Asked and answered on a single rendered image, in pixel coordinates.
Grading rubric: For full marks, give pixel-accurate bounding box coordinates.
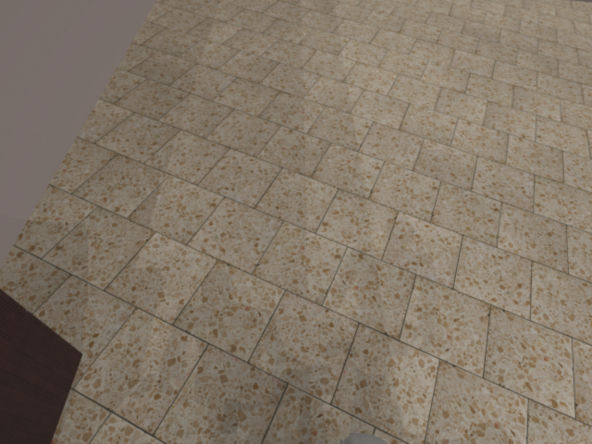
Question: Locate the cupboard door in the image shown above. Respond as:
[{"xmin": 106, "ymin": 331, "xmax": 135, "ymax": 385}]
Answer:
[{"xmin": 0, "ymin": 295, "xmax": 25, "ymax": 365}]

